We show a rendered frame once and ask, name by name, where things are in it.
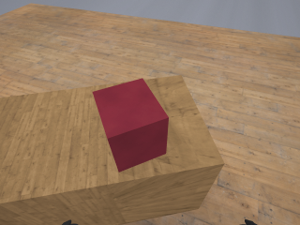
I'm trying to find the pedestal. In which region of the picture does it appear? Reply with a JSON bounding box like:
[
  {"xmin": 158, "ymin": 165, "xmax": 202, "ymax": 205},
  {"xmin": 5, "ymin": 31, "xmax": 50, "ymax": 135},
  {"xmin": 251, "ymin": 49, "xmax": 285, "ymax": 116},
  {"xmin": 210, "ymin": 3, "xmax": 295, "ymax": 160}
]
[{"xmin": 0, "ymin": 75, "xmax": 225, "ymax": 225}]

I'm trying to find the carton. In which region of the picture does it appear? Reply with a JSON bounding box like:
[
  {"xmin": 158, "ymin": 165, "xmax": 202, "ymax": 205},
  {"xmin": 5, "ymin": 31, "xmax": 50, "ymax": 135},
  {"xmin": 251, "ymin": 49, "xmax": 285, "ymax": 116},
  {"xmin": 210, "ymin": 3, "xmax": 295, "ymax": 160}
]
[{"xmin": 92, "ymin": 78, "xmax": 169, "ymax": 172}]

